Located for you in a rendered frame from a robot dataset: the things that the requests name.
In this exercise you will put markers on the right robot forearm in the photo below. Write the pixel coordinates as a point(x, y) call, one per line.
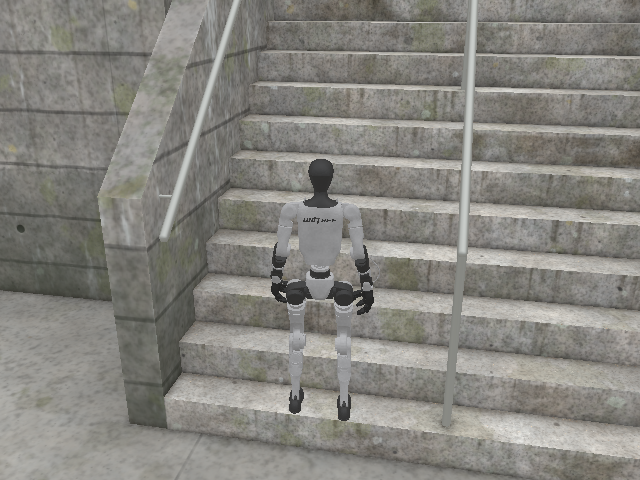
point(364, 272)

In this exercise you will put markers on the left robot upper arm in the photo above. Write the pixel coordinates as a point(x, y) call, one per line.
point(288, 212)

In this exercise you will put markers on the right robot hand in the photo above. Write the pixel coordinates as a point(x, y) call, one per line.
point(368, 300)

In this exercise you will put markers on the robot left shin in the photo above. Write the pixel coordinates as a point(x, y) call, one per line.
point(295, 367)

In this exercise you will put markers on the left robot forearm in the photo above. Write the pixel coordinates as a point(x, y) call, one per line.
point(278, 264)

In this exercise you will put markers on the robot left foot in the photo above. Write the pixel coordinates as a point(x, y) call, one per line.
point(295, 405)

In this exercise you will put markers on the left robot hand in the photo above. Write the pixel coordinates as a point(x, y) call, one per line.
point(275, 288)

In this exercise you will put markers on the right robot upper arm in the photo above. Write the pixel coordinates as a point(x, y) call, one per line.
point(352, 213)

